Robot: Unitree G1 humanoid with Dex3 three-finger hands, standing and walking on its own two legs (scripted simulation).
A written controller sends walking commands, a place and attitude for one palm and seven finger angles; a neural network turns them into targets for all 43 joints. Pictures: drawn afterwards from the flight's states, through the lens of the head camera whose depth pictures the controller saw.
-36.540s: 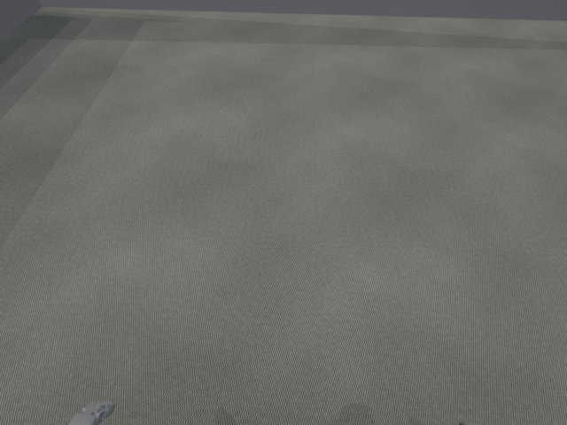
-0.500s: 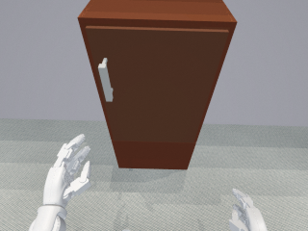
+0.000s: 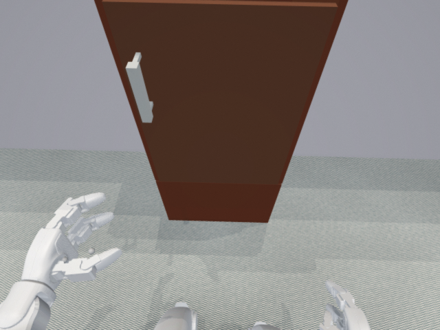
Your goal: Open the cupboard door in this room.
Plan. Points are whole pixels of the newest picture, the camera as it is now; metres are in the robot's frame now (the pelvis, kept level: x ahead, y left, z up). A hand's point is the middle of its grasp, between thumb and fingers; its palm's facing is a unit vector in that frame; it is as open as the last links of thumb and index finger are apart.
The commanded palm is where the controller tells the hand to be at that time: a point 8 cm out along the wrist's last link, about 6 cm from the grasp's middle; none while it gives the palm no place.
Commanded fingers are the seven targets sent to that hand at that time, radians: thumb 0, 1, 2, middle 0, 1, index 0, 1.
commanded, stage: raise the hand with hooked fingers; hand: left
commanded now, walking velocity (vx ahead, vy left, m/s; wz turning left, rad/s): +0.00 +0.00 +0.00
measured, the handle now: (142, 89) +0.59 +0.20 +0.09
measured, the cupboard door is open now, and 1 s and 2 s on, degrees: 0 0 0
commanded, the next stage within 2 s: move the hooked fingers beside the handle in 1.30 s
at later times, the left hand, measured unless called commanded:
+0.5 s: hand (29, 225) +0.26 +0.31 +0.09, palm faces +0.06 -1.00 -0.04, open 13.6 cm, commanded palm +0.23 +0.35 +0.09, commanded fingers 0.00 -0.50 0.30 -0.30 -1.20 -0.30 -1.20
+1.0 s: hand (26, 205) +0.29 +0.32 +0.10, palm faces +0.00 -1.00 -0.01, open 14.0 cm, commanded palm +0.26 +0.37 +0.11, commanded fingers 0.00 -0.50 0.30 -0.30 -1.20 -0.30 -1.20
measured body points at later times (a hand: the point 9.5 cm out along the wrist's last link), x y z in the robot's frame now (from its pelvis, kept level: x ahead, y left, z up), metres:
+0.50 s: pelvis +0.00 +0.05 +0.02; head +0.03 +0.07 +0.47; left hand +0.25 +0.36 +0.09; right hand +0.18 -0.18 -0.04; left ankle +0.06 +0.11 -0.67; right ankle -0.01 -0.08 -0.67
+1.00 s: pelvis +0.00 +0.04 +0.03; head +0.04 +0.06 +0.48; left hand +0.28 +0.37 +0.10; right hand +0.15 -0.21 -0.04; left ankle +0.06 +0.11 -0.67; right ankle -0.01 -0.08 -0.67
